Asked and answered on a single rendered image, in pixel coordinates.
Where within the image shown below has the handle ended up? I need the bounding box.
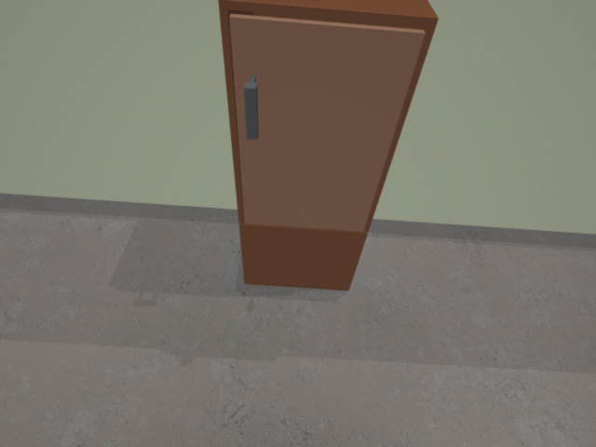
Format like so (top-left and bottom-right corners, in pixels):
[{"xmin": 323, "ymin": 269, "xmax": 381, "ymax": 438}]
[{"xmin": 244, "ymin": 74, "xmax": 259, "ymax": 140}]

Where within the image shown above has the cupboard door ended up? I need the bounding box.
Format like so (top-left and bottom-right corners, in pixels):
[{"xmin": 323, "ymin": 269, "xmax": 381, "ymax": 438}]
[{"xmin": 229, "ymin": 14, "xmax": 426, "ymax": 232}]

